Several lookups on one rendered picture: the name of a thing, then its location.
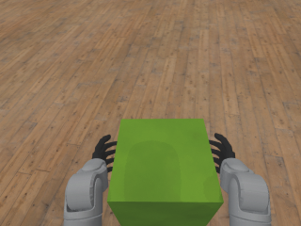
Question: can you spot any robot right forearm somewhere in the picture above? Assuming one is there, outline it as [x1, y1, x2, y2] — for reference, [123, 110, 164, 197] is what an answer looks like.
[219, 157, 272, 226]

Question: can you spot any robot left forearm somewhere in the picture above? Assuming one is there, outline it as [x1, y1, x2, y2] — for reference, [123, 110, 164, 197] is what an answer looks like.
[63, 158, 109, 226]

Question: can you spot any left robot hand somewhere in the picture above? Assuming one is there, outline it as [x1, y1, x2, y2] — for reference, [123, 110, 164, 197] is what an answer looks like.
[91, 135, 118, 173]

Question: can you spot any right robot hand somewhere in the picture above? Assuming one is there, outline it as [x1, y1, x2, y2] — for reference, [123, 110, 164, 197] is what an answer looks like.
[209, 133, 235, 173]

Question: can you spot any carton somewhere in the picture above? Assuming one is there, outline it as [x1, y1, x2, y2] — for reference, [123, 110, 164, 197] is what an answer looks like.
[107, 119, 224, 226]

